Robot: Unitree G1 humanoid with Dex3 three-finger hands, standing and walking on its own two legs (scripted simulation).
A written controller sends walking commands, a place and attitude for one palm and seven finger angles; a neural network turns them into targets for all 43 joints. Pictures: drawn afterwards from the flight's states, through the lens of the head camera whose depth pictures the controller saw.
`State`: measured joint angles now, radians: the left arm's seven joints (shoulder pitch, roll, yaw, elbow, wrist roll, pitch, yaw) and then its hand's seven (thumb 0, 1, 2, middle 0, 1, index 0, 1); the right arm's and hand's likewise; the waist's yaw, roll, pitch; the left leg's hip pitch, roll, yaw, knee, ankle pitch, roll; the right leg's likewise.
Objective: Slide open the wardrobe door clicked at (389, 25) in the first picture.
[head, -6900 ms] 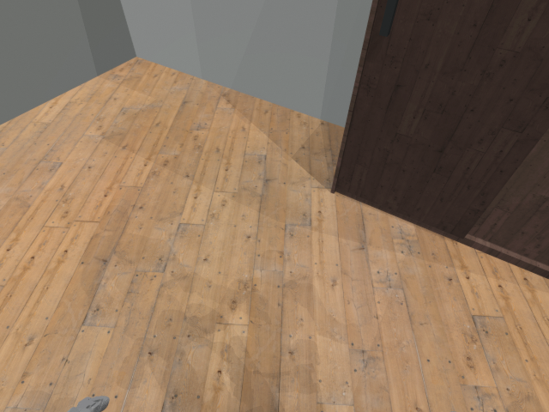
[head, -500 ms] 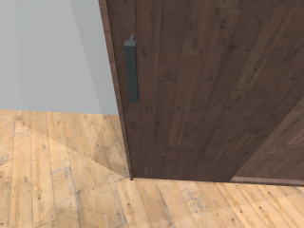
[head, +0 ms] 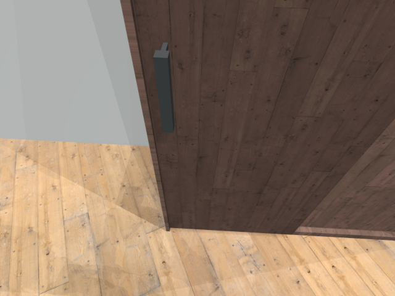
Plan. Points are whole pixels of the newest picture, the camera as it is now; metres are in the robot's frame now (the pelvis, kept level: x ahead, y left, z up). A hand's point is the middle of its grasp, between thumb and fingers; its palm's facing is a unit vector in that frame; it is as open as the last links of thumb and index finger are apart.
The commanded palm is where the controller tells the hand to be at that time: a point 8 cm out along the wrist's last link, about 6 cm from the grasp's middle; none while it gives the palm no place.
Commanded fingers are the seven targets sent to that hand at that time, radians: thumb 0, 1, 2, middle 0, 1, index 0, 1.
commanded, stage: look again from close up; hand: left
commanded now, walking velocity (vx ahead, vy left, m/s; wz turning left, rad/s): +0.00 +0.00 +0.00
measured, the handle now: (166, 90) +0.50 +0.11 +0.15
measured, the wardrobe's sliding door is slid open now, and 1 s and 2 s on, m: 0.00 0.00 0.00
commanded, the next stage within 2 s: raise the hand with hooked fingers in 0.42 s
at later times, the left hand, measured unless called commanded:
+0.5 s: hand out of the picture +0.01 +0.18 -0.17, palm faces +0.01 -0.98 -0.22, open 7.4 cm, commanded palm none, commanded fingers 0.00 0.90 0.90 -0.20 -0.30 -0.20 -0.30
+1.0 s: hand (91, 293) +0.13 +0.20 -0.02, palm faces +0.12 -0.99 -0.02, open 9.0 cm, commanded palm +0.13 +0.25 +0.00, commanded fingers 0.00 0.32 0.65 -0.24 -0.68 -0.24 -0.68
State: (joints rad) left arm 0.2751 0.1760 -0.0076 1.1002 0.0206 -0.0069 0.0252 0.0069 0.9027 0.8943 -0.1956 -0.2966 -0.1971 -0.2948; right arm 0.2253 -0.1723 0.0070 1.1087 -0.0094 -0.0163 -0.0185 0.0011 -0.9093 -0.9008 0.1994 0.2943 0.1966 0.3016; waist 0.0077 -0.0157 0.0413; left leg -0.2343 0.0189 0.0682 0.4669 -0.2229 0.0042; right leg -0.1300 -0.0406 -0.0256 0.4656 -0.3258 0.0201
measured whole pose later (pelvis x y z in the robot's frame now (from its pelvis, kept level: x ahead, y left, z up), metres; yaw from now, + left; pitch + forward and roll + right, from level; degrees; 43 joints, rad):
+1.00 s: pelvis -0.04 -0.03 -0.06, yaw +3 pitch +7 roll -1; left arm 0.44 0.23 0.25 0.11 -0.31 -0.42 -0.36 0.01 0.53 0.74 -0.22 -0.53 -0.23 -0.53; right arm 0.19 -0.27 -0.04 0.53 0.04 -0.24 -0.08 0.01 -0.91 -0.90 0.20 0.29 0.20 0.30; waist 0.03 0.00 -0.10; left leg -0.71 0.06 -0.02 0.97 -0.38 -0.03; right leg -0.58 -0.01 -0.10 0.98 -0.52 -0.02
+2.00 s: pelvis -0.04 -0.01 -0.01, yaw +3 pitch -2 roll -1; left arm -0.02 0.44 0.43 0.10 -0.36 0.05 -0.46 -0.01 -0.49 0.30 -0.30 -1.19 -0.30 -1.19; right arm 0.23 -0.25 0.09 0.61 0.07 -0.25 -0.12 0.01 -0.90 -0.90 0.20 0.30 0.20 0.30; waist 0.06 0.05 -0.01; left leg -0.31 0.04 0.00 0.56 -0.21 0.00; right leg -0.16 -0.02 -0.09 0.51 -0.31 0.01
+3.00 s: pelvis -0.03 -0.01 +0.00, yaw +3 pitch -2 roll -1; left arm -0.20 0.43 0.41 0.21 -0.33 0.12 -0.45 -0.01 -0.51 0.30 -0.30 -1.20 -0.30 -1.20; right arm 0.22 -0.27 0.08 0.61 0.08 -0.21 -0.12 0.01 -0.90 -0.90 0.20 0.29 0.20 0.30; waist 0.05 0.05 -0.01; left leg -0.28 0.04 0.00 0.51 -0.20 -0.01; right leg -0.15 -0.02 -0.08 0.49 -0.31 0.00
